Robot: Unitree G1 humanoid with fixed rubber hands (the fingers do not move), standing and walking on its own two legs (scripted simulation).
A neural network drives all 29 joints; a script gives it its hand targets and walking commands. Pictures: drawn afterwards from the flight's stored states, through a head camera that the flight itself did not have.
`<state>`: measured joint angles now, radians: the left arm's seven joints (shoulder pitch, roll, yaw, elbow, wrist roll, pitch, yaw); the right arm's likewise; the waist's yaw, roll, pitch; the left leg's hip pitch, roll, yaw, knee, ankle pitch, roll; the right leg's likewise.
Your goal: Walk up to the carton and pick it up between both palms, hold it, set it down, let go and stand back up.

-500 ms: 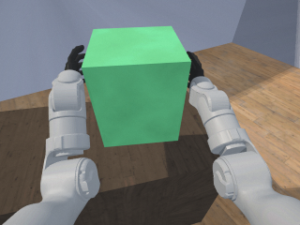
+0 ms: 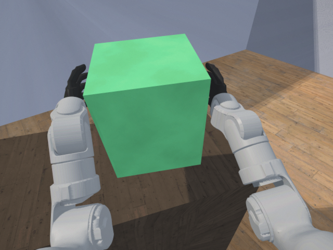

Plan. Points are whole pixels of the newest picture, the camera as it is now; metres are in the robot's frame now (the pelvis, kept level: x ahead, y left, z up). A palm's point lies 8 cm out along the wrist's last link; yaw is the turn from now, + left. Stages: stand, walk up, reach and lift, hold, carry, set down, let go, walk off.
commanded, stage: hold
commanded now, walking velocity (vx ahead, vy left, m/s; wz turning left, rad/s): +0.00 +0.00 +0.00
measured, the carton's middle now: (150, 107) +0.38 +0.00 +0.20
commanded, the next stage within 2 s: none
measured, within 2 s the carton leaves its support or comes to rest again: neither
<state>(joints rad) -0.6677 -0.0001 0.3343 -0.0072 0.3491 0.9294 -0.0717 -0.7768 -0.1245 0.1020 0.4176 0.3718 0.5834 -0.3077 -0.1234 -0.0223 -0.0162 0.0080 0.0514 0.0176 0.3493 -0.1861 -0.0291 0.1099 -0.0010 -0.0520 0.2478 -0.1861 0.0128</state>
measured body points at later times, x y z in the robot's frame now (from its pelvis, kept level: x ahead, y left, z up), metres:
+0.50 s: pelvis -0.02 -0.01 +0.00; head -0.09 +0.02 +0.45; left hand +0.38 +0.18 +0.28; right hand +0.38 -0.12 +0.27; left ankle +0.02 +0.13 -0.75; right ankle -0.02 -0.12 -0.75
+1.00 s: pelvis +0.00 +0.00 +0.00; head -0.08 +0.02 +0.44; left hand +0.35 +0.17 +0.25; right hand +0.36 -0.13 +0.25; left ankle +0.02 +0.13 -0.75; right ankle -0.02 -0.12 -0.75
